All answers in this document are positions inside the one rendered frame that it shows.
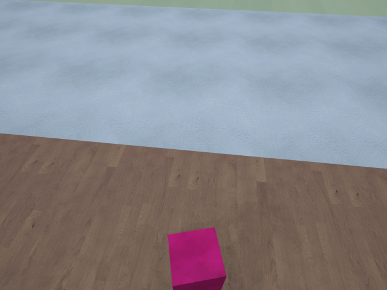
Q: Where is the carton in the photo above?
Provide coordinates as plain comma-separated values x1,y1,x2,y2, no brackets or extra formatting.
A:
167,227,226,290

